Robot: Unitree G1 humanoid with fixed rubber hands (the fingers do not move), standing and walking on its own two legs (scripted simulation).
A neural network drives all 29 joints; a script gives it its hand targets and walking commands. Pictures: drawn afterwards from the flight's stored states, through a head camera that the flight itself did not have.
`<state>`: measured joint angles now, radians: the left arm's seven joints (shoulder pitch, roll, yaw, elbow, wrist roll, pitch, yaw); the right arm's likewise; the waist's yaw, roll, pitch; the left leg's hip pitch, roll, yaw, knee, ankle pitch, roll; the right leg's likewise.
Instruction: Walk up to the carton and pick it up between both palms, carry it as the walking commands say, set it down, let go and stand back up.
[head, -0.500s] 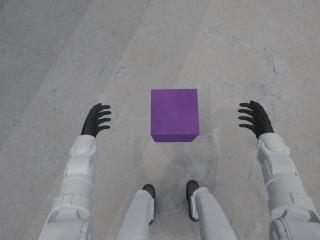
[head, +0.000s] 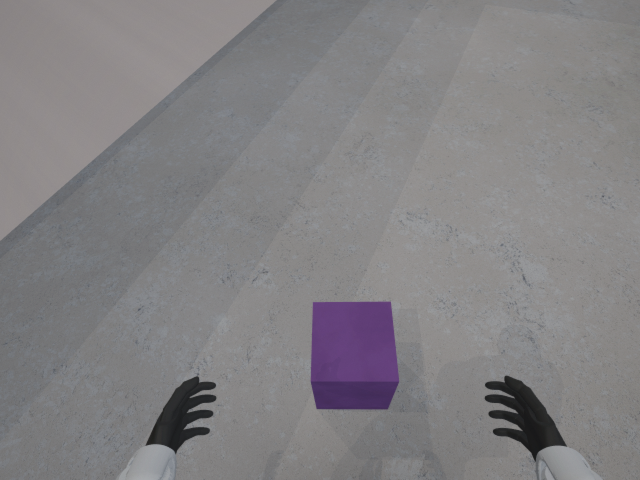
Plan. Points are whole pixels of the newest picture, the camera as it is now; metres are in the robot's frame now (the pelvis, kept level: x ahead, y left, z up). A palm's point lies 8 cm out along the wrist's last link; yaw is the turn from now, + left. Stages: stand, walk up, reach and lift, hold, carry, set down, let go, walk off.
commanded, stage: let go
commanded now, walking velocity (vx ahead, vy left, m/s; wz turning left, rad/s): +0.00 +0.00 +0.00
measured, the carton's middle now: (351, 358) +0.46 -0.02 -0.63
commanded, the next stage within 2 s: stand in 0.32 s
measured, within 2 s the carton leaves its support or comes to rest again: neither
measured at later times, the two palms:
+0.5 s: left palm (138, 445) +0.16 +0.28 -0.08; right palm (574, 451) +0.15 -0.27 -0.08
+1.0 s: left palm (128, 464) +0.14 +0.29 -0.09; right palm (592, 467) +0.14 -0.29 -0.09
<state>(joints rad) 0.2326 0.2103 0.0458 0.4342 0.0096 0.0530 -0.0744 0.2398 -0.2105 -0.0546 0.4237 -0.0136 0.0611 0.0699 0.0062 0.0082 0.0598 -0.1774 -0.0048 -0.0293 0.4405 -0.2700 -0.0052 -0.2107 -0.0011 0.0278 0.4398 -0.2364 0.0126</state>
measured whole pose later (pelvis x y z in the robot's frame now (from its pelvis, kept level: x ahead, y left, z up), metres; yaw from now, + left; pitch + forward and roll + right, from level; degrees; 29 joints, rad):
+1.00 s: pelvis +0.02 +0.00 +0.00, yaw +1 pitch -1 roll +0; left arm 0.18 0.34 0.02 0.81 0.04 0.01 0.02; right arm 0.18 -0.35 -0.02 0.81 -0.04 0.01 -0.02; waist 0.00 0.01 0.01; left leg -0.13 0.00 -0.04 0.46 -0.31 -0.01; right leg -0.16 0.00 0.02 0.46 -0.28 0.01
